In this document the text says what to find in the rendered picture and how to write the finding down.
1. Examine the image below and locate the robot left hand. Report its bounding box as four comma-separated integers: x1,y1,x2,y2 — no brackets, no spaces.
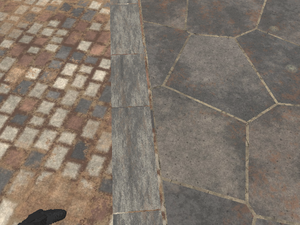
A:
18,209,67,225

